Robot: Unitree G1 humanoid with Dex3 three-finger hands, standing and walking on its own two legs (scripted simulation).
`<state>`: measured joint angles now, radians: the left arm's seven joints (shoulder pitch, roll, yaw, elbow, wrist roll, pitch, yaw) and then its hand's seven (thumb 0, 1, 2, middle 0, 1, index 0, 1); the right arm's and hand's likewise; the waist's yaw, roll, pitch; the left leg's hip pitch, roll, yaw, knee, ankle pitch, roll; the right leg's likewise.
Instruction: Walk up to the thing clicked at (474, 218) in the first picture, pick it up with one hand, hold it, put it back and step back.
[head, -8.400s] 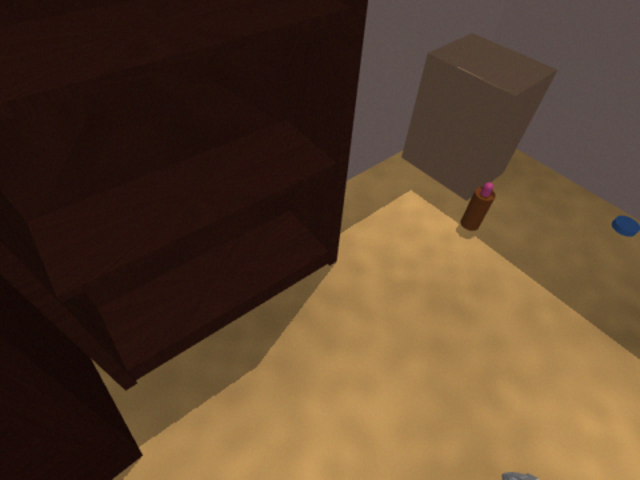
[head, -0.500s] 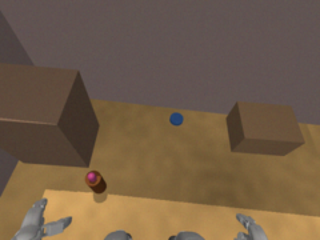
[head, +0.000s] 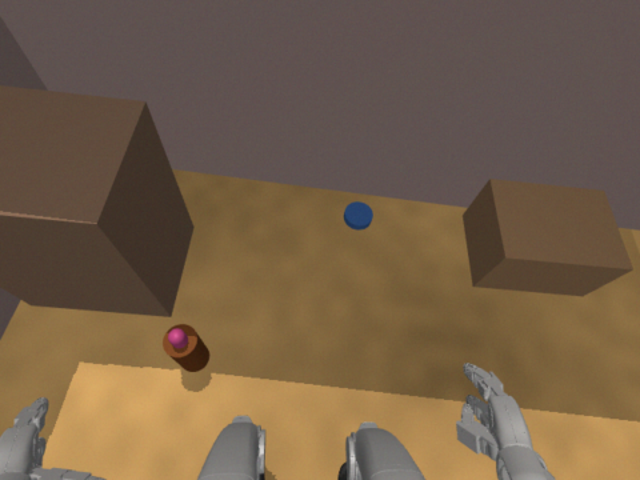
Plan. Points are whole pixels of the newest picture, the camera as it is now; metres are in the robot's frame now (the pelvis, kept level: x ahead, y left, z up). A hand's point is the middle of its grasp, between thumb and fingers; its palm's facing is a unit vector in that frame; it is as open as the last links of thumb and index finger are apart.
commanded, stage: go down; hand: left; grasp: from the side
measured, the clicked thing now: (185, 347) +0.40 +0.29 -0.58
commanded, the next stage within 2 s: none
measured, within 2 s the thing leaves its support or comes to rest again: neither
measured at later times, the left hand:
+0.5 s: hand (39, 438) +0.18 +0.39 -0.22, palm faces +0.33 -0.91 -0.26, open 17.5 cm
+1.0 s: hand (28, 405) +0.23 +0.44 -0.26, palm faces +0.41 -0.90 -0.18, open 17.5 cm
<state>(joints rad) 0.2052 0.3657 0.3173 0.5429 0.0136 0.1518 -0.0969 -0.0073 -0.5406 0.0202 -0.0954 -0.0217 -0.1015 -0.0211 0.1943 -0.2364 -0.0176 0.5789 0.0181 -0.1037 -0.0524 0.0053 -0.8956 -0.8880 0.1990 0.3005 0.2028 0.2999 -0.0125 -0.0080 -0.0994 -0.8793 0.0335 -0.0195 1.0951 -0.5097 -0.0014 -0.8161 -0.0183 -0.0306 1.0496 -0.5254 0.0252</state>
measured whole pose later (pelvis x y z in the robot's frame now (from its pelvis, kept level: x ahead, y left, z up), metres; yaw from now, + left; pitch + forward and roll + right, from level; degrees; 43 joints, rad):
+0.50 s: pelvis -0.05 -0.01 -0.16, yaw -1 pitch +31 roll -4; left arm -0.07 0.60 0.71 0.82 -0.17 -0.33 -0.46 -0.01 -0.59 0.01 -0.10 -0.05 -0.10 -0.05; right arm 0.07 -0.31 -0.01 0.65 -0.03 -0.19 -0.05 0.00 -0.92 -0.90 0.20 0.30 0.20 0.30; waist 0.04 -0.05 -0.15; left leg -1.63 0.03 -0.08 1.75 -0.66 -0.02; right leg -1.56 -0.01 -0.06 1.72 -0.70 0.01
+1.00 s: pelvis -0.08 -0.01 -0.24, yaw -5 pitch +33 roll -7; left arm -0.34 0.84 0.94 1.05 -0.20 -0.35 -0.60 -0.02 -0.58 0.05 -0.08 -0.08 -0.08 -0.09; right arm 0.08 -0.35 0.06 0.68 -0.04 -0.20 -0.09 0.00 -0.91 -0.90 0.20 0.30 0.21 0.30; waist 0.01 -0.05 -0.11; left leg -1.94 0.05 -0.12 2.02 -0.67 -0.02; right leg -1.85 0.01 -0.08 1.96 -0.70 0.01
